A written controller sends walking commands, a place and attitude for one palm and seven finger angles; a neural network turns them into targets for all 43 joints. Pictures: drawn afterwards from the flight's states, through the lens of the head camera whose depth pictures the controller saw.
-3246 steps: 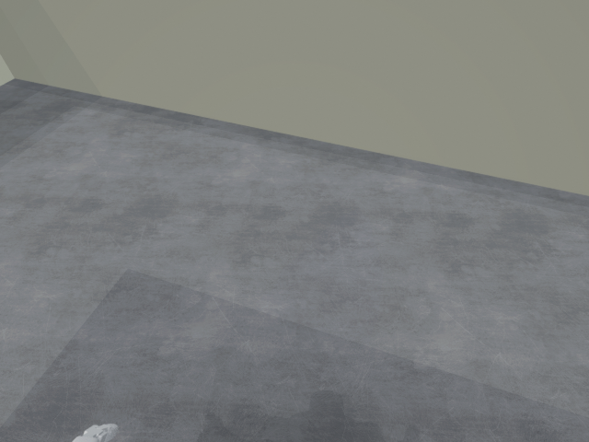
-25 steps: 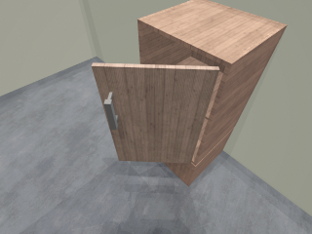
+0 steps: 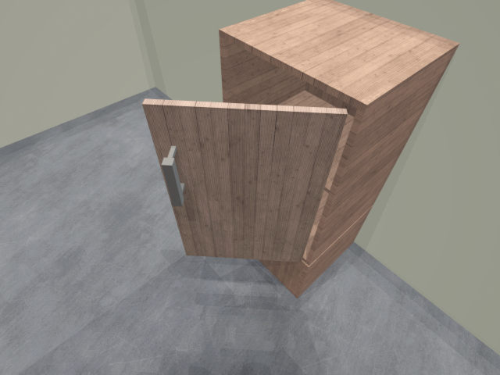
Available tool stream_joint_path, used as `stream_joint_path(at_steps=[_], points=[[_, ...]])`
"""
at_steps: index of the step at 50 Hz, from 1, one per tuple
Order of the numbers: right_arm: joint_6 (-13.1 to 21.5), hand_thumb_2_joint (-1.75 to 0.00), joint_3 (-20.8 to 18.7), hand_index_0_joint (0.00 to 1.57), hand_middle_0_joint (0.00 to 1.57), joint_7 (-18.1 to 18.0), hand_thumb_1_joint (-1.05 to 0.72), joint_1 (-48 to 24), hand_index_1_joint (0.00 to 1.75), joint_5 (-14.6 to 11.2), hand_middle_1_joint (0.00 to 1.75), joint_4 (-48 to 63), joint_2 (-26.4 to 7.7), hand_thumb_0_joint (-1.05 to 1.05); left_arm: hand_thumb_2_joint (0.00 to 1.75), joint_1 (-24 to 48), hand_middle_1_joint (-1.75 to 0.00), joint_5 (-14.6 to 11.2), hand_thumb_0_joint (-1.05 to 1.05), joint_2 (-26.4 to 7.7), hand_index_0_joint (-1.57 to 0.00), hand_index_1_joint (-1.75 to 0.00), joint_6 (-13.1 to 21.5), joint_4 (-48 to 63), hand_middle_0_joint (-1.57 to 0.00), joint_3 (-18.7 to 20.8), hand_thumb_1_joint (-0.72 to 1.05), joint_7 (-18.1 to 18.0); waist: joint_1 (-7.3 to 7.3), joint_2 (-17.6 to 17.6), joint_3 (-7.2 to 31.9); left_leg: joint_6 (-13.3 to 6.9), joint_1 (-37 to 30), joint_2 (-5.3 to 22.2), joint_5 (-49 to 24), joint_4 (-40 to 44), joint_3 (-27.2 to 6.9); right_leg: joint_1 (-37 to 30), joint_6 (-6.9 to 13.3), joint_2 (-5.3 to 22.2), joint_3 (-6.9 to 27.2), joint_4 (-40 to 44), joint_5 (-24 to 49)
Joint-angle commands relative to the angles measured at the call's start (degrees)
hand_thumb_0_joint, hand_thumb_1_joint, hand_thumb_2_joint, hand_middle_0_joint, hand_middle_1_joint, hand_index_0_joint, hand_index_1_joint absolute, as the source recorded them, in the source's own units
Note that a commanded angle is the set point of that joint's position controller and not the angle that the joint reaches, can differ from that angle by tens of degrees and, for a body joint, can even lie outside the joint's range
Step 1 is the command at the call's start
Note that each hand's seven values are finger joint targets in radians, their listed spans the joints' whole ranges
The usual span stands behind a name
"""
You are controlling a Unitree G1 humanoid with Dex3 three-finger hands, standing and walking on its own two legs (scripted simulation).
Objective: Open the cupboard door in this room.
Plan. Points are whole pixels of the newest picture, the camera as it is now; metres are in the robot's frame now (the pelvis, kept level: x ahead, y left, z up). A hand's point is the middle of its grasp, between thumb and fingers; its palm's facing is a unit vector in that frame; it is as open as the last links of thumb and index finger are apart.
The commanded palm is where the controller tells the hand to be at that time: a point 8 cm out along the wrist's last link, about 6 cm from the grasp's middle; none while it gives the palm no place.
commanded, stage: look again from close up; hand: left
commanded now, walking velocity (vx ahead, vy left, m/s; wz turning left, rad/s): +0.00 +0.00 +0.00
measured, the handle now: (175, 176) +0.51 +0.21 -0.03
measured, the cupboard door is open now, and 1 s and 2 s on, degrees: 44 44 44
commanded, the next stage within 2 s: raise the hand with hooked fingers in 0.02 s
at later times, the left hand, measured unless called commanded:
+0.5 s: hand (154, 353) +0.16 +0.16 -0.05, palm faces -0.01 -1.00 -0.01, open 8.3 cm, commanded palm +0.12 +0.24 -0.06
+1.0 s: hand (119, 334) +0.18 +0.22 -0.04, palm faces +0.03 -1.00 -0.05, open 11.3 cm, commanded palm +0.15 +0.27 -0.03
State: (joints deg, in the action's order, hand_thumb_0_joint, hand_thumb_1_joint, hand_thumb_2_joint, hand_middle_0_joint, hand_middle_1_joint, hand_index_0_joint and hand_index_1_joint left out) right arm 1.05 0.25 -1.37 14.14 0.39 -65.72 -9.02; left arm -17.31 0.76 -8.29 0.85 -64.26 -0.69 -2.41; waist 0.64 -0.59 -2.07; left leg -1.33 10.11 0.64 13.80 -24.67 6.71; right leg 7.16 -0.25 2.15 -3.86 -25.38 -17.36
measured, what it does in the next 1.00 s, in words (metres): lowers itself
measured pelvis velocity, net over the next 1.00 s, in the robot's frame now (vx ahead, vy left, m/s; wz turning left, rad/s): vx -0.06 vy -0.01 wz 0.02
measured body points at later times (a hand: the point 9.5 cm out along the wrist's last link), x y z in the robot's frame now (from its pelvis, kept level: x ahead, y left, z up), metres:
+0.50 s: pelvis -0.05 -0.03 -0.08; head -0.01 -0.02 +0.37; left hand +0.16 +0.22 -0.04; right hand +0.17 -0.29 -0.11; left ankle +0.00 +0.10 -0.74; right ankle -0.04 -0.12 -0.74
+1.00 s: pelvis -0.06 -0.01 -0.08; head +0.01 -0.01 +0.36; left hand +0.18 +0.28 -0.03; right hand +0.08 -0.25 -0.18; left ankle -0.01 +0.10 -0.74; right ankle -0.04 -0.12 -0.74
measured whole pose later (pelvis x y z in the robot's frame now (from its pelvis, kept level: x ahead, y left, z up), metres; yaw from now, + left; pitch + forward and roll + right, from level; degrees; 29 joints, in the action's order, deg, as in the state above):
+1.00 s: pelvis -0.06 -0.01 -0.08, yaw +1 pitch +14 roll -2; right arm 12.6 0.1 -3.4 16.5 -2.1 -35.4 -12.8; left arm -14.1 -19.4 -16.7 21.6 -10.1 17.1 21.3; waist -1.1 2.4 6.7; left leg -1.0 51.7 4.3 25.1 -62.9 2.1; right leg 46.3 1.5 1.1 -6.7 -61.4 -28.9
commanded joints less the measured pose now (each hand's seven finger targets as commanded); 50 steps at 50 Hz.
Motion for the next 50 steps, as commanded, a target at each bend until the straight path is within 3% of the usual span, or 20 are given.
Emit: stream_joint_path(at_steps=[1,5,6,7,8,9,10,11,13,16,17,19,20,24,26,29,32,40,44,50], points=[[0.7,-0.9,-0.4,0.2,0.2,-0.4,-0.9,2.8,0.3,0.2,0.3,1.6,-4.6,0.0,0.9,-4.5,-0.3,0.1,0.0,-5.5,-0.2,-0.3,0.5,1.3,-0.2,1.0,0.9,-0.1,-0.22,0.0,-1.6,-0.8,-1.1,5.8,-9.6,4.4,-6.1,3.6,1.8,4.9,4.4,4.8,11.3],[0.7,-0.9,-0.5,0.2,0.2,-0.4,-0.9,3.2,0.3,0.2,0.3,1.3,-4.3,0.0,0.9,-4.7,-0.3,0.1,0.0,-5.5,-0.2,-0.3,0.7,1.3,-0.2,1.1,0.9,-0.1,-0.22,-0.4,-0.9,-0.7,-1.4,5.8,-10.6,4.0,-5.9,3.0,1.9,5.0,4.4,4.7,13.1],[1.1,-0.9,-0.8,0.2,0.2,0.1,-0.9,-0.6,0.3,-0.3,0.3,5.5,-6.6,0.0,0.9,-7.3,-0.3,0.9,0.0,-6.4,-0.2,-0.3,1.7,0.1,-0.2,0.9,0.9,-2.2,0.68,-2.0,-3.0,1.0,3.0,6.7,-18.0,-8.5,-5.2,5.5,0.9,7.4,8.0,4.7,33.6],[9.0,-0.9,-2.2,0.2,0.2,-2.3,-0.9,2.6,0.3,-2.5,0.3,24.7,-16.3,0.0,0.89,33.9,-0.32,-11.0,0.0,-17.7,-0.2,-0.32,13.3,88.2,-0.2,5.4,0.88,-1.4,-6.61,9.4,25.2,-0.4,-13.3,0.5,-21.4,-1.3,-5.8,1.1,1.8,1.5,1.8,-1.9,28.0],[14.1,-0.9,-1.0,0.2,0.2,-3.8,-0.9,-2.3,0.3,-2.3,0.3,22.0,-11.4,0.0,0.88,11.7,-0.33,-6.7,0.0,-14.4,-0.2,-0.33,10.7,74.3,-0.2,5.7,0.85,-4.2,-0.55,16.5,26.4,-0.6,-16.8,3.1,-28.1,-0.4,-5.8,4.4,2.6,-1.0,1.2,-5.3,14.4],[15.2,-0.9,-2.2,0.2,0.2,-3.2,-0.9,-1.6,0.3,-3.8,0.3,21.4,-8.7,0.0,0.87,-3.8,-0.34,-7.1,0.0,-5.4,-0.21,-0.34,2.6,63.0,-0.21,1.4,0.83,-6.1,-1.85,13.2,16.4,0.4,-8.2,3.4,-23.7,0.2,-6.7,9.3,1.2,-0.7,-1.2,-5.8,4.7],[15.3,-0.9,-2.3,0.2,0.2,-3.3,-0.9,-0.6,0.3,-4.1,0.3,21.0,-9.7,0.0,0.86,-2.3,-0.36,-9.4,0.0,2.2,-0.21,-0.36,2.1,63.0,-0.21,-2.9,0.81,-4.7,-2.91,5.1,6.8,0.3,-2.4,2.9,-16.6,-0.7,-6.9,11.5,1.0,-1.2,-2.4,-4.6,5.7],[16.0,-0.9,-3.0,0.2,0.2,-3.4,-0.9,-2.8,0.3,-4.1,0.3,23.9,-12.0,0.0,0.85,1.3,-0.37,-10.4,0.0,-1.3,-0.21,-0.37,4.8,64.8,-0.21,-0.3,0.78,-3.6,-3.83,0.6,1.0,-0.2,2.4,1.9,-8.8,-2.9,-7.8,14.8,0.8,-1.4,-2.7,-3.0,5.5],[16.6,-0.9,-3.8,0.2,0.2,-3.3,-0.9,-2.2,0.3,-2.0,0.3,26.6,-13.7,0.0,0.83,0.9,-0.4,-10.6,0.0,-4.3,-0.21,-0.4,11.5,60.0,-0.21,4.1,0.74,-0.5,-5.4,-8.7,1.0,-0.4,9.7,0.2,-2.0,-9.2,-7.7,23.1,0.2,-1.7,-3.0,-5.4,0.6],[16.8,-0.9,-5.1,0.2,0.2,-1.4,-0.9,-5.3,0.3,-0.8,0.3,31.1,-12.6,0.0,0.8,-12.0,-0.45,-12.5,0.0,-2.5,-0.22,-0.45,23.3,47.0,-0.22,9.4,0.67,8.0,0.93,-13.3,5.3,1.3,22.7,-1.0,1.1,-18.0,-6.5,29.3,1.0,-1.8,-1.7,-14.9,-3.6],[16.8,-0.9,-5.6,0.2,0.2,-0.6,-0.9,-6.2,0.3,-0.8,0.3,32.6,-12.5,0.0,0.79,-14.7,-0.47,-14.0,0.0,-2.3,-0.22,-0.47,27.6,46.7,-0.22,10.3,0.64,12.0,2.3,-13.2,8.3,1.6,26.0,-1.3,0.4,-21.0,-6.1,29.0,1.2,-1.6,-0.7,-18.2,-1.2],[16.8,-0.9,-6.4,0.2,0.2,1.2,-0.9,-7.2,0.3,-1.5,0.3,35.4,-12.5,0.0,0.77,-16.3,-0.5,-15.5,0.0,-6.5,-0.22,-0.5,34.8,45.2,-0.22,14.9,0.6,20.2,4.04,-5.1,12.9,2.2,30.3,-1.9,-1.8,-26.3,-5.5,27.7,2.0,-0.5,2.4,-23.9,5.2],[16.8,-0.9,-6.5,0.2,0.2,1.7,-0.9,-7.5,0.3,-1.7,0.3,37.3,-12.7,0.0,0.76,-13.3,-0.51,-16.4,0.0,-8.9,-0.22,-0.51,37.4,48.1,-0.22,16.4,0.57,23.8,3.44,-3.6,16.2,2.0,32.0,-2.1,-2.2,-28.7,-5.1,27.0,2.0,0.0,3.8,-25.6,7.1],[14.5,-0.9,-6.3,0.2,0.2,0.1,-0.9,-9.0,0.3,-2.7,0.3,43.2,-12.5,0.0,0.72,-4.5,-0.57,-20.4,0.0,-13.7,-0.23,-0.57,33.5,58.1,-0.23,20.9,0.48,25.9,2.53,-2.5,19.1,0.9,36.5,-2.2,3.9,-33.2,-3.7,28.8,0.2,0.7,9.8,-24.0,-3.4],[14.2,-0.9,-6.1,0.2,0.2,-0.7,-0.9,-7.3,0.3,-2.6,0.3,44.0,-11.7,0.0,0.7,1.2,-0.6,-20.3,0.0,-14.0,-0.23,-0.6,33.3,67.6,-0.23,20.6,0.43,23.9,0.92,3.5,20.9,0.2,33.8,-1.1,4.1,-34.1,-4.4,31.4,0.5,0.0,9.4,-23.9,-6.5],[14.2,-0.9,-5.0,0.2,0.2,-2.2,-0.9,-4.6,0.3,-2.0,0.3,42.4,-11.7,0.0,0.67,10.7,-0.64,-19.2,0.0,-15.0,-0.24,-0.64,35.0,75.2,-0.24,18.1,0.36,21.9,-3.32,1.7,19.0,-0.6,35.1,0.4,5.0,-37.0,-6.1,35.5,0.2,-1.0,9.8,-24.2,-8.2],[15.4,-0.9,-4.1,0.2,0.2,-3.4,-0.9,-4.1,0.3,-2.2,0.3,40.6,-12.2,0.0,0.64,11.6,-0.69,-18.6,0.0,-14.2,-0.24,-0.69,34.8,73.3,-0.24,15.0,0.29,23.8,-4.46,5.7,18.0,-0.7,35.3,1.1,7.0,-37.3,-7.1,39.0,1.0,-1.9,8.4,-24.6,-11.6],[15.4,-0.9,-3.3,0.2,0.2,-3.9,-0.9,-4.9,0.3,-3.0,0.3,40.5,-12.4,0.0,0.56,5.9,-0.81,-21.7,0.0,-17.9,-0.26,-0.81,22.0,64.4,-0.26,22.0,0.11,26.7,-0.33,2.6,22.7,-0.5,33.9,0.6,4.0,-33.1,-8.0,32.1,0.5,-1.9,6.3,-23.4,-8.8],[15.0,-0.9,-3.6,0.2,0.2,-3.4,-0.9,-4.8,0.3,-2.5,0.3,40.6,-11.9,0.0,0.52,3.5,-0.87,-22.2,0.0,-18.8,-0.26,-0.87,22.2,63.5,-0.26,25.4,0.01,24.4,1.27,0.1,22.9,-0.3,33.4,0.5,1.2,-31.2,-8.3,29.8,0.7,-2.1,4.7,-24.3,-5.4],[15.3,-0.9,-3.8,0.2,0.2,-2.9,-0.9,-2.3,0.3,-2.5,0.3,40.1,-13.2,0.0,0.46,7.1,-0.96,-20.9,0.0,-17.5,-0.27,-0.96,25.7,63.7,-0.27,22.4,-0.13,24.0,-1.02,0.8,20.1,-0.3,30.6,0.5,4.0,-28.8,-8.4,35.0,0.9,-2.7,1.9,-24.7,-7.3]])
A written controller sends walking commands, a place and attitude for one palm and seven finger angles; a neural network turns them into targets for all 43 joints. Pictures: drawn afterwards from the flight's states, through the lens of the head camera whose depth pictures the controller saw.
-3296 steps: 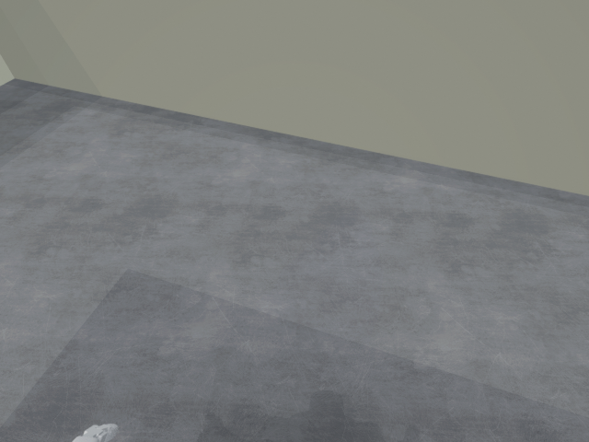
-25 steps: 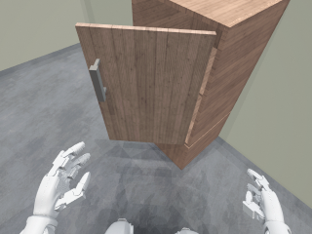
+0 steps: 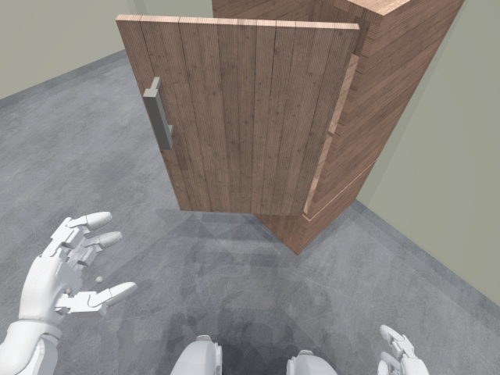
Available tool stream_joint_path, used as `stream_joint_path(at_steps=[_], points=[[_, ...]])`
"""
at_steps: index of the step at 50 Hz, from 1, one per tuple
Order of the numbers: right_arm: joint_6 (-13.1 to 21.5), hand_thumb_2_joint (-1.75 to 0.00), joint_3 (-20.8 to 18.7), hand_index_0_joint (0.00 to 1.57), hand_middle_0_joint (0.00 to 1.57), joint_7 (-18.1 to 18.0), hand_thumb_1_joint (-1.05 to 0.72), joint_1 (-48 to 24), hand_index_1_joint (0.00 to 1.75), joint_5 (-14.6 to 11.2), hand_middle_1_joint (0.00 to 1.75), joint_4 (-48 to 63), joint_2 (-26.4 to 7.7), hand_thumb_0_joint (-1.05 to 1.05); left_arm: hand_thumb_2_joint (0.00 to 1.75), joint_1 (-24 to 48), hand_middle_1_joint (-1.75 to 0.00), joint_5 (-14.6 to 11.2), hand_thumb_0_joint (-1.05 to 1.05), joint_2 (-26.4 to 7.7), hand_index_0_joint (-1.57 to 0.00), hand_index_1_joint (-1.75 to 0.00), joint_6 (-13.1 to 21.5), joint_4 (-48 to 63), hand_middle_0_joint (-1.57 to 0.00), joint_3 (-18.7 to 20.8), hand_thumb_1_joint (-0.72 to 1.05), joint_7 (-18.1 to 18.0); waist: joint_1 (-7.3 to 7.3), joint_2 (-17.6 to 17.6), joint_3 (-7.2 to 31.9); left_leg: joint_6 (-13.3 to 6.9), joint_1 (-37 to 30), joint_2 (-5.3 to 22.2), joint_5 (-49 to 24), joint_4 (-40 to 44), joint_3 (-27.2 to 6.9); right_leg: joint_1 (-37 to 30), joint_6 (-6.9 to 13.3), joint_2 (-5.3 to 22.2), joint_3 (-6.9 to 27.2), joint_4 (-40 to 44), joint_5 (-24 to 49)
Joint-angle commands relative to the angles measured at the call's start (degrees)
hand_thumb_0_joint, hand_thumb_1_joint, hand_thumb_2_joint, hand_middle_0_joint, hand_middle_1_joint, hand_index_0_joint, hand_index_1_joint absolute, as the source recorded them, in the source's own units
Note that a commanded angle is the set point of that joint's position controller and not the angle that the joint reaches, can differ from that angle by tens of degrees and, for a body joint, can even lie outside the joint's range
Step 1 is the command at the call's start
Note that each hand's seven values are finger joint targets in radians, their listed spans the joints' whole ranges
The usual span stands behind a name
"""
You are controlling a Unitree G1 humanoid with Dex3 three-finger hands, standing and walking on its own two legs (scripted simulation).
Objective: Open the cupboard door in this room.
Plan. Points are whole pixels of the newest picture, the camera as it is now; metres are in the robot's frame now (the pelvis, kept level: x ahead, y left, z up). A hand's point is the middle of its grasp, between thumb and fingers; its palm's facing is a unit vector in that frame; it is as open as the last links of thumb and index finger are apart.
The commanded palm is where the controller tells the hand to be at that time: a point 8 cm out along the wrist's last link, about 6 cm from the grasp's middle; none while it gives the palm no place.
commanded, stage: raise the hand with hooked fingers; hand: left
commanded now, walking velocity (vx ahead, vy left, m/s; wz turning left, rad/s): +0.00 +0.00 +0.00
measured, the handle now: (161, 114) +0.57 +0.21 +0.06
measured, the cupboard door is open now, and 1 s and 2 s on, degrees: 44 44 44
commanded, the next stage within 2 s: move the hooked fingers beside the handle in 1.22 s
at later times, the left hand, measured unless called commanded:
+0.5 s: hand (61, 255) +0.27 +0.28 +0.06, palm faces +0.03 -1.00 -0.05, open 13.8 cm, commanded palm +0.25 +0.33 +0.07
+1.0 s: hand (62, 231) +0.30 +0.29 +0.07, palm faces +0.00 -1.00 -0.04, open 14.0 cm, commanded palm +0.28 +0.33 +0.08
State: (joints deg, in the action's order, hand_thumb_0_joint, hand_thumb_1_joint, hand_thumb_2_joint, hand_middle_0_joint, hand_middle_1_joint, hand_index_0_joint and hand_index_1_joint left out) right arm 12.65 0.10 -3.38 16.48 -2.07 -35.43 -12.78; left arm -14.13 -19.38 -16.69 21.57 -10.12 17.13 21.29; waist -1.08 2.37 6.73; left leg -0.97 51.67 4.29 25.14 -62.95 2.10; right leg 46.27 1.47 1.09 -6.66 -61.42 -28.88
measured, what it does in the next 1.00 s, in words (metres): stands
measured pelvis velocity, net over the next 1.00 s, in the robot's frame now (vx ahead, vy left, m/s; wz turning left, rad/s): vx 0.01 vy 0.02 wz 0.00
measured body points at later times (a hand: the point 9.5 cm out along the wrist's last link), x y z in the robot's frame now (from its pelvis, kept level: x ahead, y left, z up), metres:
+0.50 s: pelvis +0.01 +0.02 +0.01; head +0.07 +0.04 +0.46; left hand +0.26 +0.33 +0.07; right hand +0.19 -0.22 -0.05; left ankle +0.05 +0.11 -0.66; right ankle +0.01 -0.11 -0.66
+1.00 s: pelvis +0.01 +0.02 +0.02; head +0.08 +0.03 +0.47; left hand +0.30 +0.34 +0.08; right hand +0.15 -0.25 -0.06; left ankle +0.05 +0.11 -0.66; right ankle +0.01 -0.11 -0.66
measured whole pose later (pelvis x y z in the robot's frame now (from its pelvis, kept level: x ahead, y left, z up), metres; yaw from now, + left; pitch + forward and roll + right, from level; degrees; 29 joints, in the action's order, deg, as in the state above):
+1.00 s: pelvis +0.01 +0.02 +0.02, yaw +0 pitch +13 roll -3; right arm 11.1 0.8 -3.3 17.4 -2.4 -32.6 -17.0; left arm 0.4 -21.1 -24.2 19.0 -24.8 25.1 30.2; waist -1.6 1.2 5.3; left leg -2.1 45.8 3.5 23.8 -56.7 2.9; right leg 40.0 0.1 1.2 -5.9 -53.8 -26.4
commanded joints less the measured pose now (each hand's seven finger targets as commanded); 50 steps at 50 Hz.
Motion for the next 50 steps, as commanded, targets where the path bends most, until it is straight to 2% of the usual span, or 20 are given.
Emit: stream_joint_path(at_steps=[1,4,5,10,12,14,16,20,25,28,31,34,36,39,41,43,44,48,49,50], points=[[3.7,-0.9,-3.7,0.2,0.2,-0.9,-0.9,-4.2,0.3,-0.1,0.3,9.7,-9.8,0.0,0.45,4.3,-0.98,-0.7,0.0,-9.6,-0.27,-0.98,5.2,8.9,-0.27,4.8,-0.15,0.6,0.54,-2.1,11.4,-0.7,-11.0,-3.2,-6.8,9.5,-3.8,-4.1,-0.9,-1.6,4.8,11.5,3.6],[3.7,-0.9,-3.6,0.2,0.2,-1.1,-0.9,-3.4,0.3,-0.3,0.3,9.9,-10.5,0.0,0.42,6.5,-1.02,-0.9,0.0,-11.3,-0.28,-1.02,5.5,9.8,-0.28,5.4,-0.22,1.4,0.71,0.3,11.8,-0.6,-13.3,-3.1,-6.9,10.8,-4.3,-4.1,-0.3,-2.0,3.8,10.9,4.5],[3.7,-0.9,-3.5,0.2,0.2,-1.1,-0.9,-3.1,0.3,-0.3,0.3,10.2,-10.6,0.0,0.41,7.0,-1.03,-0.9,0.0,-11.5,-0.28,-1.03,5.7,11.3,-0.28,5.4,-0.24,1.5,0.99,2.4,13.1,-0.6,-15.0,-3.1,-7.7,11.4,-4.3,-4.4,-0.2,-2.0,3.5,10.8,5.7],[3.4,-0.9,-3.2,0.2,0.2,-0.8,-0.9,-2.7,0.3,-0.3,0.3,10.6,-11.0,0.0,0.36,8.8,-1.11,-0.6,0.0,-12.6,-0.29,-1.11,4.8,12.3,-0.29,5.9,-0.36,1.0,0.85,4.7,13.0,0.0,-18.6,-2.7,-9.0,13.5,-5.5,-4.0,0.1,-2.4,2.1,10.5,7.5],[3.1,-0.9,-3.1,0.2,0.2,-0.8,-0.9,-2.4,0.3,-0.3,0.3,10.7,-11.2,0.0,0.34,9.1,-1.14,-0.6,0.0,-12.3,-0.29,-1.14,3.8,10.6,-0.29,5.8,-0.41,0.9,0.44,4.0,11.7,0.2,-19.1,-2.6,-8.5,14.2,-5.9,-3.8,0.0,-2.5,1.6,10.9,7.6],[2.6,-0.9,-2.9,0.2,0.2,-0.8,-0.9,-2.2,0.3,-0.3,0.3,11.1,-11.4,0.0,0.32,9.7,-1.17,-0.8,0.0,-13.7,-0.3,-1.17,2.7,8.2,-0.3,7.1,-0.45,1.4,0.65,3.2,10.7,0.1,-18.4,-2.8,-8.7,14.4,-5.6,-4.8,0.2,-2.8,1.7,11.5,8.1],[2.4,-0.9,-2.7,0.2,0.2,-0.8,-0.9,-2.2,0.3,-0.3,0.3,11.4,-11.5,0.0,0.3,11.6,-1.2,-0.7,0.0,-13.9,-0.3,-1.2,2.1,8.3,-0.3,6.9,-0.5,2.2,0.55,4.4,11.5,0.3,-19.7,-2.8,-9.6,14.7,-5.7,-4.9,0.1,-2.6,1.6,11.7,8.8],[1.8,-0.9,-2.3,0.2,0.2,-1.0,-0.9,-1.8,0.3,-0.3,0.3,11.7,-11.8,0.0,0.3,14.7,-1.2,-1.3,0.0,-15.1,-0.3,-1.2,0.9,5.0,-0.3,8.0,-0.5,3.9,0.1,2.0,11.2,0.2,-19.4,-2.9,-10.2,14.6,-5.4,-5.8,0.0,-3.0,1.8,12.6,9.7],[1.8,-0.9,-2.0,0.2,0.2,-1.1,-0.9,-1.8,0.3,-0.2,0.3,11.2,-12.0,0.0,0.3,19.7,-1.2,-1.4,0.0,-17.6,-0.3,-1.2,0.9,3.6,-0.3,9.3,-0.5,5.9,0.1,4.7,12.7,0.3,-21.3,-2.9,-11.4,14.5,-5.5,-5.8,0.3,-2.9,2.0,12.8,10.2],[1.8,-0.9,-1.9,0.2,0.2,-1.3,-0.9,-1.9,0.3,-0.4,0.3,11.1,-12.1,0.0,0.3,21.1,-1.2,-1.9,0.0,-18.5,-0.3,-1.2,0.2,1.5,-0.3,10.2,-0.5,6.8,0.06,3.8,12.1,0.2,-21.1,-3.0,-10.1,15.3,-5.6,-6.2,0.2,-2.9,2.0,13.6,9.3],[1.7,-0.9,-1.8,0.2,0.2,-1.6,-0.9,-1.5,0.3,-0.3,0.3,10.8,-12.3,0.0,0.3,23.2,-1.2,-2.1,0.0,-20.8,-0.3,-1.2,-0.2,0.5,-0.3,11.9,-0.5,7.7,0.37,4.8,13.5,0.2,-22.1,-3.0,-11.6,15.4,-5.5,-7.0,0.2,-2.9,2.2,13.8,10.3],[1.7,-0.9,-1.8,0.2,0.2,-1.7,-0.9,-0.8,0.3,-0.3,0.3,10.4,-12.6,0.0,0.3,24.0,-1.2,-2.4,0.0,-22.7,-0.3,-1.2,-0.2,-1.2,-0.3,13.3,-0.5,8.3,0.53,3.8,13.4,0.1,-22.4,-2.9,-13.5,15.5,-5.4,-8.0,0.4,-3.0,2.2,14.1,11.7],[1.6,-0.9,-1.9,0.2,0.2,-1.7,-0.9,-0.6,0.3,-0.3,0.3,10.1,-12.5,0.0,0.3,24.9,-1.2,-2.8,0.0,-22.5,-0.3,-1.2,-0.3,-2.6,-0.3,13.5,-0.5,9.0,0.21,4.1,14.2,0.0,-22.7,-3.1,-14.2,15.4,-4.8,-8.4,0.1,-2.9,2.5,14.6,12.7],[1.6,-0.9,-2.1,0.2,0.2,-1.4,-0.9,-0.1,0.3,-0.4,0.3,10.2,-12.7,0.0,0.3,22.9,-1.2,-3.5,0.0,-20.6,-0.3,-1.2,-0.8,-5.4,-0.3,12.3,-0.5,10.0,0.24,1.2,12.8,-0.2,-21.4,-3.2,-14.6,15.2,-4.5,-8.9,0.1,-2.9,2.5,14.9,13.7],[1.5,-0.9,-2.3,0.2,0.2,-1.1,-0.9,-0.1,0.3,-0.5,0.3,10.4,-12.7,0.0,0.3,22.7,-1.2,-3.1,0.0,-20.6,-0.3,-1.2,-0.5,-4.7,-0.3,11.9,-0.5,10.1,0.46,3.3,13.5,-0.2,-21.8,-3.3,-15.2,15.2,-4.3,-8.7,0.1,-2.8,2.6,14.7,14.2],[1.5,-0.9,-2.6,0.2,0.2,-0.9,-0.9,0.0,0.3,-0.4,0.3,10.7,-12.7,0.0,0.3,22.7,-1.2,-3.0,0.0,-21.3,-0.3,-1.2,-0.1,-3.4,-0.3,12.5,-0.5,9.7,0.48,3.6,14.0,-0.2,-22.0,-3.3,-14.9,15.2,-4.3,-8.6,0.0,-2.7,2.7,14.7,13.7],[1.5,-0.9,-2.6,0.2,0.2,-0.9,-0.9,0.3,0.3,-0.2,0.3,10.4,-12.9,0.0,0.3,22.7,-1.2,-3.0,0.0,-22.8,-0.3,-1.2,0.1,-3.8,-0.3,13.8,-0.5,9.4,0.48,2.3,13.4,-0.3,-21.3,-3.3,-15.2,14.8,-4.2,-8.9,0.1,-2.8,3.0,14.7,14.2],[1.2,-0.9,-2.7,0.2,0.2,-0.8,-0.9,0.1,0.3,-0.3,0.3,10.6,-12.6,0.0,0.3,22.5,-1.2,-3.6,0.0,-22.2,-0.3,-1.2,1.3,-3.7,-0.3,14.4,-0.5,8.7,0.57,2.0,13.7,-0.3,-20.6,-3.4,-14.5,14.8,-3.8,-9.3,-0.2,-2.6,3.1,14.7,13.9],[1.2,-0.9,-2.6,0.2,0.2,-0.8,-0.9,0.3,0.3,-0.2,0.3,10.4,-12.8,0.0,0.3,23.3,-1.2,-3.1,0.0,-23.3,-0.3,-1.2,1.6,-3.2,-0.3,14.6,-0.5,8.5,0.45,2.6,13.7,-0.4,-20.5,-3.3,-14.5,14.6,-3.9,-9.3,0.0,-2.7,3.3,14.5,13.8],[1.2,-0.9,-2.6,0.2,0.2,-0.8,-0.9,0.1,0.3,-0.3,0.3,10.5,-12.5,0.0,0.3,23.9,-1.2,-3.0,0.0,-22.7,-0.3,-1.2,2.1,-2.0,-0.3,14.1,-0.5,8.4,0.47,4.2,14.4,-0.3,-21.4,-3.4,-14.9,14.9,-3.9,-9.4,-0.1,-2.7,3.2,14.4,13.9]])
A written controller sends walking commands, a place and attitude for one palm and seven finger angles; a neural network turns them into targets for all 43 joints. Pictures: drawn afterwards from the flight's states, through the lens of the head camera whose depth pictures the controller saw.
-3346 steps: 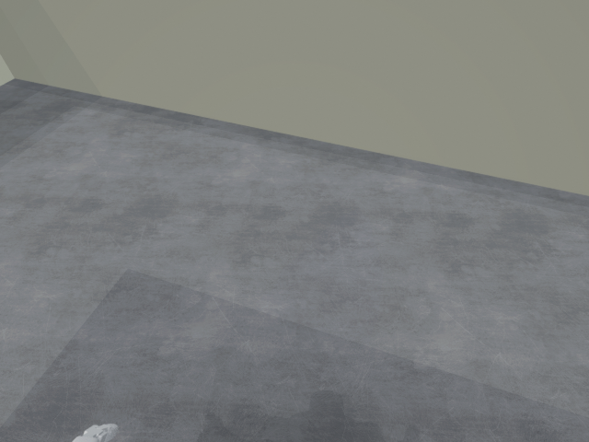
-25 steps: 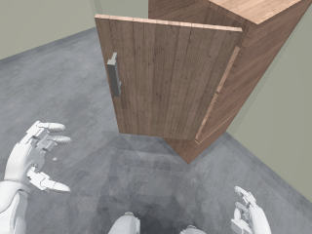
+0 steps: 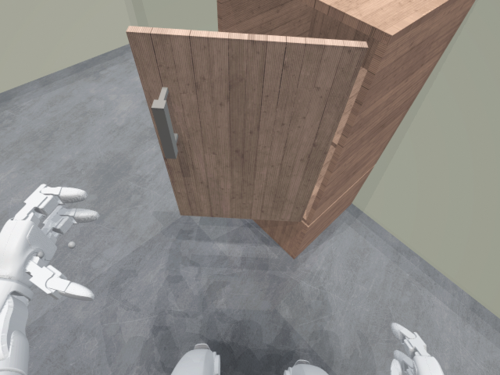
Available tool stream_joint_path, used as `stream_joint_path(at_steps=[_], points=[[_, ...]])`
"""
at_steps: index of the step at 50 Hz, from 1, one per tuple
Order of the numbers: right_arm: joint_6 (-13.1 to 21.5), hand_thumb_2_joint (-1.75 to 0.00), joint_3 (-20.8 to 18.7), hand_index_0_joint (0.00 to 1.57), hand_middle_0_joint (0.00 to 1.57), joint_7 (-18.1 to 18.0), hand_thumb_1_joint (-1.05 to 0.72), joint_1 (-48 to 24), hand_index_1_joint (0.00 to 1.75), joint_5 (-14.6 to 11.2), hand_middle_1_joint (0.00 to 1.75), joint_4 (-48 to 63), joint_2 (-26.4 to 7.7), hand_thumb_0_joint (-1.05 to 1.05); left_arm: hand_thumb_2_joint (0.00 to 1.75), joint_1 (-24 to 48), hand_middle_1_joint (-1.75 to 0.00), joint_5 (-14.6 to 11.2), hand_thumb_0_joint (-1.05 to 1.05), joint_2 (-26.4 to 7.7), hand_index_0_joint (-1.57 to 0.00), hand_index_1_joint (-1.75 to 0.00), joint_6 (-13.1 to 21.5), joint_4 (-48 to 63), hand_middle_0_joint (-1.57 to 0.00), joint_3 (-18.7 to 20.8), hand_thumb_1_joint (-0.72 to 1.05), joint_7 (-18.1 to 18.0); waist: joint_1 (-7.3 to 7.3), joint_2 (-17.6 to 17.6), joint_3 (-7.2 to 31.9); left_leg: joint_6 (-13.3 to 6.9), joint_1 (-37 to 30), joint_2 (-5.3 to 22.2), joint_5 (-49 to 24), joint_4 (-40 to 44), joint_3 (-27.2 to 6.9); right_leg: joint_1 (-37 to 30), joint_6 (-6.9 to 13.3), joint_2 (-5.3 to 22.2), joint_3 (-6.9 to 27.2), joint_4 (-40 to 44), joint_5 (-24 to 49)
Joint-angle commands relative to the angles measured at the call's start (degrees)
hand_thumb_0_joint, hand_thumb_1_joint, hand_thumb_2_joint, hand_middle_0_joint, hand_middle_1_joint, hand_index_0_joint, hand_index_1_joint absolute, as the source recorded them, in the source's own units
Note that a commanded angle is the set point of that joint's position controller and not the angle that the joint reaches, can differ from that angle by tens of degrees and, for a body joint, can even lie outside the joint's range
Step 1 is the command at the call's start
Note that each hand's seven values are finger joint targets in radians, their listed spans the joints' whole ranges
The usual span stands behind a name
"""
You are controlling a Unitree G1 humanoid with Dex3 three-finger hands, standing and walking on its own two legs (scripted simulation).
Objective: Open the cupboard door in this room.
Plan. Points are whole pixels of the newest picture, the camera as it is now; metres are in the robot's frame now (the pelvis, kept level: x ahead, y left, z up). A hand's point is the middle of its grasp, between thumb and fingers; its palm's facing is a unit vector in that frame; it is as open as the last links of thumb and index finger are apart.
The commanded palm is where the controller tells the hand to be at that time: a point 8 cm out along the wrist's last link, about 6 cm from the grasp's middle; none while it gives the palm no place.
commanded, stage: raise the hand with hooked fingers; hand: left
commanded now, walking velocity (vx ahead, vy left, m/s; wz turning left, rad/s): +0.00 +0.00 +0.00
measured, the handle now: (168, 124) +0.56 +0.19 +0.03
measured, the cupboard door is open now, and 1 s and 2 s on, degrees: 44 44 44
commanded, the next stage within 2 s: move the hooked fingers beside the handle in 0.22 s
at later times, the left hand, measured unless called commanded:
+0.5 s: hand (76, 238) +0.30 +0.27 +0.06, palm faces +0.03 -1.00 -0.04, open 14.0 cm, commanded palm +0.28 +0.32 +0.06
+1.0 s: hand (102, 192) +0.38 +0.26 +0.05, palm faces +0.00 -1.00 -0.04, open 14.0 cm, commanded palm +0.36 +0.31 +0.05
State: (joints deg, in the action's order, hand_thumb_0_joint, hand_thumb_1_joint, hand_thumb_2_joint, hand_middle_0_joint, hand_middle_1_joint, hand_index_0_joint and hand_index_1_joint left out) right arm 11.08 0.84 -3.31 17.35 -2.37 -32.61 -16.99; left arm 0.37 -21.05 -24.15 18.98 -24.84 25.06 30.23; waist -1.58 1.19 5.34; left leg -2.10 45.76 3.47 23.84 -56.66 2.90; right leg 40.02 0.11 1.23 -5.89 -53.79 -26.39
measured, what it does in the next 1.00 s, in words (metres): stands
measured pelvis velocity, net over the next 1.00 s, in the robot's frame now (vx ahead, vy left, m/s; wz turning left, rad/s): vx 0.00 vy -0.01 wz -0.01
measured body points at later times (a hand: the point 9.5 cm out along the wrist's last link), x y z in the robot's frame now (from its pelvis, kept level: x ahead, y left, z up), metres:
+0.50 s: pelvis +0.00 -0.01 +0.00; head +0.06 +0.00 +0.44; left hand +0.29 +0.32 +0.06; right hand +0.15 -0.26 -0.09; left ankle +0.04 +0.09 -0.68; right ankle +0.00 -0.12 -0.68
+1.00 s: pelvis +0.00 -0.01 -0.01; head +0.09 +0.01 +0.43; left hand +0.37 +0.31 +0.06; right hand +0.09 -0.28 -0.11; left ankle +0.04 +0.10 -0.68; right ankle +0.00 -0.12 -0.68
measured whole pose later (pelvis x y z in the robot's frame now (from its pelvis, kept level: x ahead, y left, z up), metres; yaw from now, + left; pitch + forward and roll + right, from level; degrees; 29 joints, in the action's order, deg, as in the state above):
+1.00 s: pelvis +0.00 -0.01 -0.01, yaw -1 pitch +16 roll -2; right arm 6.1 1.2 -3.4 18.5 -2.0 -35.1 -16.6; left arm 22.5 -15.1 -27.8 21.1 -45.4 26.1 28.2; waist -3.7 1.1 5.4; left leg -1.6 50.1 4.0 24.1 -58.4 2.9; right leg 44.8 0.7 0.7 -5.6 -56.2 -27.0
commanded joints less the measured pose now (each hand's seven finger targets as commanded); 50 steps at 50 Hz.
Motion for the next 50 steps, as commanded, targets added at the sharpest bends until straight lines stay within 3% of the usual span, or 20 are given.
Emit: stream_joint_path(at_steps=[1,6,9,11,13,16,18,19,22,28,30,35,36,41,42,44,46,47,50], points=[[2.7,-0.9,-3.3,0.2,0.2,-0.9,-0.9,-0.7,0.3,0.0,0.3,7.6,-8.2,0.0,0.3,9.1,-1.2,-1.0,0.0,-15.1,-0.3,-1.2,4.7,12.7,-0.3,6.0,-0.5,-0.6,0.81,5.9,15.9,0.8,-16.2,-2.4,-13.8,8.8,-4.7,-2.7,1.3,-2.8,2.3,6.8,11.3],[2.5,-0.9,-3.1,0.2,0.2,-1.1,-0.9,-1.0,0.3,-0.2,0.3,7.5,-8.1,0.0,0.3,8.7,-1.2,-1.1,0.0,-14.5,-0.3,-1.2,4.5,12.0,-0.3,5.3,-0.5,-0.4,0.37,5.3,15.2,0.6,-16.0,-2.4,-12.7,9.0,-4.6,-2.8,1.1,-2.8,2.5,7.4,10.9],[2.3,-0.9,-2.9,0.2,0.2,-1.5,-0.9,-1.1,0.3,-0.2,0.3,7.2,-8.4,0.0,0.3,9.4,-1.2,-1.6,0.0,-14.2,-0.3,-1.2,3.7,9.2,-0.3,5.1,-0.5,0.2,-0.05,2.3,12.8,0.5,-13.7,-2.5,-10.3,8.7,-4.5,-2.8,1.0,-2.8,3.0,8.2,9.3],[2.3,-0.9,-2.9,0.2,0.2,-1.5,-0.9,-1.4,0.3,-0.3,0.3,7.4,-8.2,0.0,0.3,10.1,-1.2,-1.4,0.0,-13.8,-0.3,-1.2,3.8,9.9,-0.3,4.5,-0.5,0.4,0.06,4.5,13.5,0.5,-14.5,-2.5,-10.1,8.9,-4.4,-2.4,1.0,-2.7,3.0,8.1,9.0],[2.3,-0.9,-2.9,0.2,0.2,-1.6,-0.9,-1.4,0.3,-0.3,0.3,7.5,-8.1,0.0,0.3,9.8,-1.2,-1.4,0.0,-13.9,-0.3,-1.2,3.8,9.5,-0.3,4.7,-0.5,0.5,0.03,3.1,13.5,0.5,-14.2,-2.6,-9.9,8.8,-4.3,-2.6,0.9,-2.7,3.1,8.3,9.0],[2.4,-0.9,-2.9,0.2,0.2,-1.5,-0.9,-1.5,0.3,-0.2,0.3,7.6,-8.0,0.0,0.3,10.0,-1.2,-1.0,0.0,-14.3,-0.3,-1.2,4.3,10.6,-0.3,4.7,-0.5,0.4,0.29,4.4,14.8,0.5,-15.1,-2.6,-11.3,8.6,-4.4,-3.1,1.0,-2.7,3.1,7.8,10.2],[2.5,-0.9,-2.8,0.2,0.2,-1.6,-0.9,-1.7,0.3,-0.2,0.3,7.2,-7.9,0.0,0.3,12.9,-1.2,-1.1,0.0,-14.2,-0.3,-1.2,4.6,10.8,-0.3,4.5,-0.5,0.0,-0.13,5.0,14.8,0.5,-15.0,-2.6,-10.6,8.4,-4.4,-2.5,0.9,-2.6,3.2,7.7,9.6],[2.3,-0.9,-2.7,0.2,0.2,-1.9,-0.9,-1.2,0.3,-0.1,0.3,6.5,-8.3,0.0,0.3,14.7,-1.2,-0.9,0.0,-15.8,-0.3,-1.2,4.6,9.2,-0.3,5.3,-0.5,-0.2,-0.69,3.3,13.4,0.5,-14.2,-2.3,-10.2,8.0,-4.6,-1.7,1.0,-2.8,3.2,7.7,9.2],[2.1,-0.9,-2.6,0.2,0.2,-2.3,-0.9,-1.2,0.3,-0.2,0.3,5.7,-8.3,0.0,0.3,18.7,-1.2,-0.5,0.0,-15.5,-0.3,-1.2,4.6,4.9,-0.3,5.0,-0.5,0.1,-1.01,3.0,12.8,0.5,-12.8,-2.5,-8.4,7.8,-4.5,-1.1,0.9,-2.4,3.6,7.8,7.6],[1.4,-0.9,-2.6,0.2,0.2,-2.4,-0.9,-0.5,0.3,-0.1,0.3,4.8,-8.6,0.0,0.3,26.2,-1.2,0.9,0.0,-18.2,-0.3,-1.2,4.6,0.7,-0.3,4.9,-0.5,1.3,-1.02,4.7,16.1,0.4,-12.6,-2.5,-10.0,6.6,-4.3,-1.7,1.0,-2.2,4.4,7.0,9.2],[1.0,-0.9,-2.7,0.2,0.2,-2.2,-0.9,0.3,0.3,0.1,0.3,4.8,-8.6,0.0,0.3,25.4,-1.2,0.9,0.0,-18.8,-0.3,-1.2,4.7,-0.2,-0.3,5.7,-0.5,1.5,-0.47,4.6,18.6,0.3,-13.5,-2.5,-12.7,6.2,-4.1,-3.1,1.1,-2.3,4.3,6.4,12.1],[0.1,-0.9,-3.1,0.2,0.2,-1.6,-0.9,1.4,0.3,0.0,0.3,4.7,-8.7,0.0,0.3,27.2,-1.2,1.5,0.0,-19.1,-0.3,-1.2,4.3,-2.5,-0.3,5.7,-0.5,0.8,-0.44,4.7,19.0,0.3,-14.0,-2.3,-14.6,6.4,-4.2,-2.3,1.1,-2.5,3.8,6.0,13.8],[-0.2,-0.9,-3.0,0.2,0.2,-1.5,-0.9,1.5,0.3,0.0,0.3,5.0,-8.6,0.0,0.3,27.3,-1.2,1.6,0.0,-18.0,-0.3,-1.2,3.9,-2.9,-0.3,4.7,-0.5,0.6,-0.73,4.3,18.5,0.4,-13.8,-2.3,-14.4,6.6,-4.2,-2.0,1.0,-2.5,3.6,6.0,13.8],[-1.4,-0.9,-3.3,0.2,0.2,-1.1,-0.9,2.8,0.3,0.2,0.3,4.6,-8.9,0.0,0.3,30.9,-1.2,3.1,0.0,-19.1,-0.3,-1.2,4.7,-3.9,-0.3,5.0,-0.5,-1.2,-0.98,4.8,19.3,0.5,-14.4,-2.0,-14.7,6.7,-4.5,-0.9,1.1,-2.6,3.3,5.6,13.4],[-1.7,-0.9,-3.2,0.2,0.2,-1.1,-0.9,2.7,0.3,0.2,0.3,4.4,-8.7,0.0,0.3,32.8,-1.2,3.3,0.0,-18.0,-0.3,-1.2,4.6,-4.9,-0.3,3.7,-0.5,-1.5,-1.68,4.0,18.2,0.4,-13.6,-2.1,-13.2,6.7,-4.4,-0.2,0.9,-2.5,3.4,5.9,12.2],[-2.3,-0.9,-3.2,0.2,0.2,-1.3,-0.9,3.5,0.3,0.2,0.3,3.6,-9.3,0.0,0.3,36.5,-1.2,3.7,0.0,-20.4,-0.3,-1.2,5.0,-7.9,-0.3,5.2,-0.5,-2.0,-2.16,1.7,17.1,0.2,-11.6,-2.0,-11.8,6.1,-4.4,-0.2,1.0,-2.7,3.7,5.8,11.2],[-2.7,-0.9,-3.2,0.2,0.2,-1.2,-0.9,3.8,0.3,0.4,0.3,3.4,-9.1,0.0,0.3,38.2,-1.2,4.6,0.0,-21.2,-0.3,-1.2,5.8,-8.5,-0.3,5.6,-0.5,-2.0,-1.7,5.3,19.5,0.4,-13.0,-2.1,-13.3,6.0,-4.3,-0.3,1.1,-2.5,3.9,5.3,12.4],[-2.9,-0.9,-3.3,0.2,0.2,-1.0,-0.9,4.1,0.3,0.5,0.3,3.6,-9.0,0.0,0.3,37.6,-1.2,4.7,0.0,-20.7,-0.3,-1.2,6.0,-8.7,-0.3,5.5,-0.5,-2.0,-1.44,5.7,20.6,0.4,-14.0,-2.0,-14.4,6.0,-4.4,-0.3,1.2,-2.6,3.7,5.0,13.1],[-3.6,-0.9,-3.3,0.2,0.2,-1.0,-0.9,4.9,0.3,0.6,0.3,2.6,-9.2,0.0,0.3,42.6,-1.2,5.2,0.0,-21.3,-0.3,-1.2,6.5,-10.6,-0.3,4.8,-0.5,-1.8,-2.74,4.8,21.5,0.3,-14.2,-1.7,-14.8,4.9,-4.6,1.1,1.0,-2.8,3.9,4.6,13.4]])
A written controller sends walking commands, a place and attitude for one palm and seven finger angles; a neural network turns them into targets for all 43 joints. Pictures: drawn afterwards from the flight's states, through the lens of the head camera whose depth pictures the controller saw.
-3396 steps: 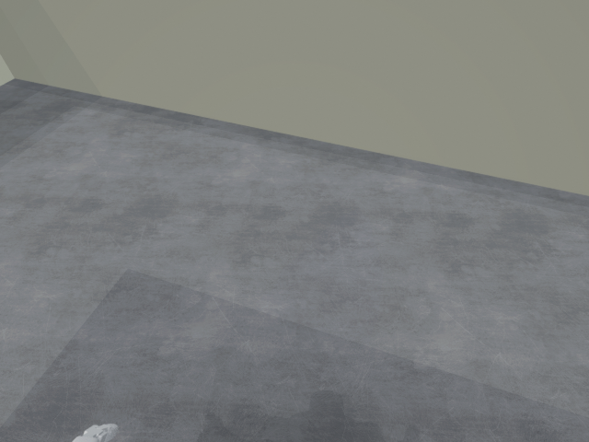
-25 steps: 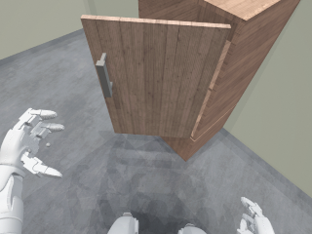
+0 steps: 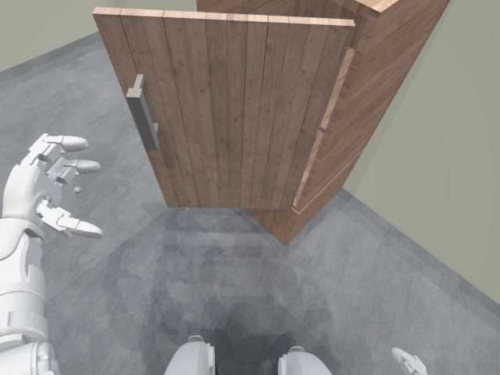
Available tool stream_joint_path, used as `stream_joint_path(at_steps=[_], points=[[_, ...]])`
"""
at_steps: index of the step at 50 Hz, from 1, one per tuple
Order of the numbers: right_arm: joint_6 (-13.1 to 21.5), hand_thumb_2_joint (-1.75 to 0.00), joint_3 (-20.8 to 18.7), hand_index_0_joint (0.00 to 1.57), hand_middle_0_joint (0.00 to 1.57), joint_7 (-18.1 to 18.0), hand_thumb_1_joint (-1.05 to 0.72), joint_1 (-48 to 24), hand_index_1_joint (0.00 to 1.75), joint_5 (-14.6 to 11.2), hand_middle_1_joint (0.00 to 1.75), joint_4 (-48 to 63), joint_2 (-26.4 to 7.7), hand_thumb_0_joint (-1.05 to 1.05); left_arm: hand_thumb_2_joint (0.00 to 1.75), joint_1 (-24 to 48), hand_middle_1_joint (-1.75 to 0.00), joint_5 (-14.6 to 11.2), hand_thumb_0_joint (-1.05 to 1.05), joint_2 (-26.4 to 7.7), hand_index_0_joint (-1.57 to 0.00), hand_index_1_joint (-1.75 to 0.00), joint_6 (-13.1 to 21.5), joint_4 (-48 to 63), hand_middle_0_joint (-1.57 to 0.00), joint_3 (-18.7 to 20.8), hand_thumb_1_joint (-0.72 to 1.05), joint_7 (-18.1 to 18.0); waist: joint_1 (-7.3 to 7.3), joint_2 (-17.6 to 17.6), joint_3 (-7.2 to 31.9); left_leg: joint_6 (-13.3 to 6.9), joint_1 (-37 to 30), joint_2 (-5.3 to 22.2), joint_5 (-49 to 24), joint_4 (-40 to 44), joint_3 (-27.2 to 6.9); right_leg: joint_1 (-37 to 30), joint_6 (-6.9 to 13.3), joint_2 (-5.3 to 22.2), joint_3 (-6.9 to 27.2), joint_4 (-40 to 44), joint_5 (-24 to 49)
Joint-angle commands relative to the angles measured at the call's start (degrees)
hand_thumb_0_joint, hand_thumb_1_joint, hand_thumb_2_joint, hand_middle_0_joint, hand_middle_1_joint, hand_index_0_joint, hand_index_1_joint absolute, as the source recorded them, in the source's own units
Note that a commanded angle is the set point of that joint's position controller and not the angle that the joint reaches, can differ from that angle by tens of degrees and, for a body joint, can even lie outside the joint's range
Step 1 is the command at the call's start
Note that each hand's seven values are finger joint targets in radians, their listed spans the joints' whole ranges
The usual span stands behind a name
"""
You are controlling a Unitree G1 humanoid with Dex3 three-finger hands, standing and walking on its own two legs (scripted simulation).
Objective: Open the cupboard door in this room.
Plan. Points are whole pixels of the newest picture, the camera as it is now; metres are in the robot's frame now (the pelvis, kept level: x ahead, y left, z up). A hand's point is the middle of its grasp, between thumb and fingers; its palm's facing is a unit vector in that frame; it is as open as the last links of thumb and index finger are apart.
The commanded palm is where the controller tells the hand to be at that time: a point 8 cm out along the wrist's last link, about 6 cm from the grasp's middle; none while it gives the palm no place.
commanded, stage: move the hooked fingers beside the handle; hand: left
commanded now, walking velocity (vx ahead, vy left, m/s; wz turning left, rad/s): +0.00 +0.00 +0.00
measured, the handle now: (146, 114) +0.56 +0.20 +0.04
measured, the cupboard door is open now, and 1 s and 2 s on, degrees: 44 44 44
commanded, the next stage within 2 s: slide the fingers in behind the handle in 1.72 s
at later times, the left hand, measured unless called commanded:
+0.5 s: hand (86, 154) +0.44 +0.28 +0.06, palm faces +0.01 -1.00 -0.03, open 14.0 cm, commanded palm +0.43 +0.32 +0.05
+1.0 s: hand (92, 124) +0.51 +0.28 +0.06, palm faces +0.00 -1.00 -0.01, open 14.0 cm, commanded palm +0.50 +0.32 +0.05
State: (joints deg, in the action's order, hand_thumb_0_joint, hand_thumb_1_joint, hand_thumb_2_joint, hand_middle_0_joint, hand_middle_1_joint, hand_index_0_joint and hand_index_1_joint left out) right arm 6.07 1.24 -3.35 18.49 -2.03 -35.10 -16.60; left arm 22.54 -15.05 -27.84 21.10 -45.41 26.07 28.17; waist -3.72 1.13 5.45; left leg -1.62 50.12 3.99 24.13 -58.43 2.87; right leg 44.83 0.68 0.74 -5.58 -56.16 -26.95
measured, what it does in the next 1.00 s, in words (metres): stands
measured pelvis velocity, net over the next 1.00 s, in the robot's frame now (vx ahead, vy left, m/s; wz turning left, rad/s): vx -0.01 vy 0.02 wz -0.05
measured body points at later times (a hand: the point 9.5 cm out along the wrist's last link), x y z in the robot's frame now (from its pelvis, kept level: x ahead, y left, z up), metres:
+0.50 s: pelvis +0.00 +0.01 -0.01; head +0.11 +0.03 +0.42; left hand +0.44 +0.33 +0.06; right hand +0.04 -0.27 -0.12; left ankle +0.04 +0.10 -0.67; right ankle +0.00 -0.12 -0.67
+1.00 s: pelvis -0.01 +0.02 -0.03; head +0.15 +0.05 +0.39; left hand +0.51 +0.34 +0.06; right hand -0.01 -0.26 -0.12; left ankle +0.04 +0.10 -0.67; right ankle +0.00 -0.12 -0.67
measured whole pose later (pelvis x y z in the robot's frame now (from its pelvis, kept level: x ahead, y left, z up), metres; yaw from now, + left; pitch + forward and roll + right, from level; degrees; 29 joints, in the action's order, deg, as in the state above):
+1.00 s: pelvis -0.01 +0.02 -0.03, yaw -3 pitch +25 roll -6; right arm -2.6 3.5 -2.4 21.8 -0.6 -35.3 -17.1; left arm 54.7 -6.0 -45.1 20.2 -71.2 30.6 27.8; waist -10.9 1.2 5.3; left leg -2.9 66.1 5.7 26.4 -67.2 1.9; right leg 59.4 -0.3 -0.7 -5.9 -62.0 -27.4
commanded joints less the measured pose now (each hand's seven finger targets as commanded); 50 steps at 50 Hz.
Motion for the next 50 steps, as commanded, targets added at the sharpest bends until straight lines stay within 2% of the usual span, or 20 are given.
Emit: stream_joint_path(at_steps=[1,5,7,10,11,14,15,17,19,21,24,26,29,31,34,38,43,46,48,50], points=[[1.0,-0.9,-3.7,0.2,0.2,-1.0,-0.9,4.0,0.3,0.3,0.3,4.9,-9.8,0.0,0.3,20.5,-1.2,-0.5,0.0,-19.3,-0.3,-1.2,4.5,8.1,-0.3,5.3,-0.5,0.2,-0.18,4.4,21.1,-0.1,-17.7,-2.2,-14.9,6.7,-4.7,-4.1,0.5,-2.3,3.5,6.9,13.9],[-0.1,-0.9,-3.6,0.2,0.2,-0.7,-0.9,4.7,0.3,0.2,0.3,4.9,-9.7,0.0,0.3,23.6,-1.2,0.3,0.0,-17.7,-0.3,-1.2,4.2,4.5,-0.3,3.0,-0.5,0.5,-0.97,5.5,21.2,-0.3,-17.9,-2.2,-15.5,6.1,-4.5,-2.4,0.6,-2.5,3.5,6.6,14.3],[-0.7,-0.9,-3.7,0.2,0.2,-0.8,-0.9,5.3,0.3,0.4,0.3,4.3,-10.1,0.0,0.3,25.6,-1.2,0.8,0.0,-20.3,-0.3,-1.2,4.2,1.9,-0.3,4.9,-0.5,0.2,-1.01,4.5,21.1,-0.3,-16.6,-2.1,-14.9,5.7,-4.7,-2.1,0.4,-2.4,3.5,6.4,13.8],[-1.5,-0.9,-3.6,0.2,0.2,-0.6,-0.9,5.9,0.3,0.5,0.3,4.4,-9.9,0.0,0.3,29.3,-1.2,1.3,0.0,-20.2,-0.3,-1.2,5.0,1.7,-0.3,3.8,-0.5,0.4,-1.51,5.7,23.1,-0.4,-17.7,-2.0,-16.4,5.0,-4.7,-1.5,0.5,-2.7,3.5,5.6,14.9],[-1.8,-0.9,-3.8,0.2,0.2,-0.5,-0.9,6.4,0.3,0.6,0.3,4.2,-10.2,0.0,0.3,28.5,-1.2,1.4,0.0,-22.3,-0.3,-1.2,5.2,0.5,-0.3,6.0,-0.5,0.3,-0.94,5.4,23.8,-0.3,-17.6,-2.0,-17.1,4.6,-4.7,-1.9,0.5,-2.6,3.6,5.5,15.4],[-2.6,-0.9,-3.6,0.2,0.2,-0.4,-0.9,6.7,0.3,0.6,0.3,3.9,-10.0,0.0,0.3,31.9,-1.2,1.8,0.0,-21.3,-0.3,-1.2,5.5,-1.0,-0.3,4.2,-0.5,0.5,-2.08,6.4,23.0,-0.5,-17.5,-1.9,-17.4,3.9,-4.9,0.3,0.6,-2.9,3.4,5.0,15.0],[-3.0,-0.9,-3.6,0.2,0.2,-0.5,-0.9,7.2,0.3,0.6,0.3,3.6,-10.4,0.0,0.3,31.6,-1.2,2.1,0.0,-23.3,-0.3,-1.2,5.3,-3.4,-0.3,5.8,-0.5,0.4,-1.8,4.3,22.9,-0.4,-16.1,-1.8,-16.3,3.9,-4.9,-0.2,0.4,-2.9,3.5,5.2,14.4],[-3.5,-0.9,-3.5,0.2,0.2,-0.6,-0.9,7.1,0.3,0.5,0.3,3.6,-10.6,0.0,0.3,35.3,-1.2,2.7,0.0,-23.4,-0.3,-1.2,5.2,-4.2,-0.3,4.6,-0.5,0.6,-2.74,5.1,21.6,-0.5,-15.0,-1.8,-13.8,4.0,-5.2,1.4,0.4,-2.8,3.5,5.2,12.1],[-3.6,-0.9,-3.6,0.2,0.2,-0.5,-0.9,7.7,0.3,0.8,0.3,3.7,-10.5,0.0,0.3,36.0,-1.2,2.8,0.0,-23.8,-0.3,-1.2,5.8,-2.8,-0.3,4.9,-0.5,0.4,-2.19,8.8,24.6,-0.4,-18.1,-1.7,-16.6,3.4,-5.4,2.4,0.8,-3.0,3.4,4.4,13.3],[-4.2,-0.9,-3.6,0.2,0.2,-0.4,-0.9,8.4,0.3,0.9,0.3,3.1,-10.8,0.0,0.3,37.2,-1.2,3.2,0.0,-25.4,-0.3,-1.2,5.9,-3.8,-0.3,5.7,-0.5,0.3,-2.53,7.1,25.7,-0.2,-18.5,-1.4,-17.7,3.2,-6.1,2.5,0.6,-3.1,3.1,4.2,13.8],[-4.8,-0.9,-3.3,0.2,0.2,-0.3,-0.9,8.7,0.3,0.9,0.3,2.8,-10.8,0.0,0.3,40.1,-1.2,3.3,0.0,-24.3,-0.3,-1.2,5.5,-6.4,-0.3,4.4,-0.5,0.3,-3.51,7.0,23.9,-0.4,-16.8,-1.5,-15.8,2.6,-6.0,4.3,0.7,-3.3,3.1,4.2,12.2],[-5.3,-0.9,-3.1,0.2,0.2,-0.6,-0.9,9.1,0.3,0.8,0.3,2.6,-11.4,0.0,0.3,41.3,-1.2,4.2,0.0,-27.0,-0.3,-1.2,4.5,-10.0,-0.3,5.3,-0.5,0.2,-4.09,5.2,22.4,-0.7,-13.4,-1.4,-13.1,2.3,-5.9,4.6,0.3,-3.2,3.4,4.4,10.4],[-5.5,-0.9,-3.1,0.2,0.2,-0.6,-0.9,9.9,0.3,1.1,0.3,2.7,-11.3,0.0,0.3,45.1,-1.2,5.1,0.0,-28.4,-0.3,-1.2,5.2,-7.2,-0.3,5.3,-0.5,-0.1,-3.97,9.7,26.1,-0.4,-17.0,-1.2,-16.2,1.6,-6.5,6.1,0.9,-3.4,3.0,3.1,11.5],[-5.9,-0.9,-3.1,0.2,0.2,-0.4,-0.9,10.5,0.3,1.4,0.3,2.3,-11.4,0.0,0.3,45.7,-1.2,5.4,0.0,-29.8,-0.3,-1.2,5.4,-7.4,-0.3,6.3,-0.5,-0.4,-3.9,10.7,28.1,-0.1,-18.6,-1.0,-18.6,1.1,-7.0,6.6,0.7,-3.4,3.0,2.8,12.8],[-6.3,-0.9,-2.9,0.2,0.2,-0.2,-0.9,11.1,0.3,1.3,0.3,2.3,-11.5,0.0,0.3,45.3,-1.2,5.1,0.0,-28.3,-0.3,-1.2,4.6,-10.6,-0.3,5.4,-0.5,-0.1,-4.71,8.5,26.8,-0.3,-17.3,-0.8,-18.2,0.8,-7.1,7.5,0.7,-3.7,2.7,2.7,12.4],[-7.1,-0.9,-2.6,0.2,0.2,-0.3,-0.9,11.7,0.3,1.2,0.3,2.4,-12.0,0.0,0.3,47.4,-1.2,6.6,0.0,-31.9,-0.3,-1.2,2.8,-13.1,-0.3,6.3,-0.5,-0.4,-5.5,7.8,25.3,-0.7,-13.3,-0.9,-15.7,0.3,-6.6,7.5,0.2,-3.6,3.1,2.9,11.5],[-7.5,-0.9,-2.3,0.2,0.2,-0.3,-0.9,12.7,0.3,1.8,0.3,1.9,-12.2,0.0,0.3,53.6,-1.2,7.5,0.0,-34.3,-0.3,-1.2,3.8,-11.4,-0.3,6.7,-0.5,-0.9,-6.52,12.5,28.2,-0.2,-16.7,-0.4,-18.0,-0.8,-7.7,11.0,0.4,-3.8,2.6,1.8,11.3],[-7.9,-0.9,-2.0,0.2,0.2,-0.2,-0.9,13.4,0.3,1.8,0.3,1.8,-12.4,0.0,0.3,54.4,-1.2,7.8,0.0,-34.3,-0.3,-1.2,2.9,-14.4,-0.3,6.0,-0.5,-0.3,-7.37,11.5,27.9,-0.2,-16.2,-0.2,-18.4,-1.2,-8.4,12.1,0.4,-4.0,2.2,1.5,11.4],[-8.3,-0.9,-2.0,0.2,0.2,-0.2,-0.9,13.7,0.3,1.8,0.3,2.2,-12.6,0.0,0.3,51.7,-1.2,8.1,0.0,-34.9,-0.3,-1.2,1.7,-15.6,-0.3,6.5,-0.5,0.0,-6.88,10.5,27.8,-0.4,-14.8,-0.2,-18.2,-1.3,-8.0,11.2,0.3,-3.9,2.2,1.5,11.7],[-8.6,-0.9,-2.0,0.2,0.2,0.0,-0.9,14.2,0.3,1.9,0.3,2.6,-12.5,0.0,0.3,50.8,-1.2,8.1,0.0,-34.5,-0.3,-1.2,1.4,-14.2,-0.3,6.3,-0.5,0.4,-6.16,12.9,30.2,0.0,-17.8,-0.1,-21.5,-1.2,-8.3,11.8,0.5,-4.0,1.9,1.1,13.2]])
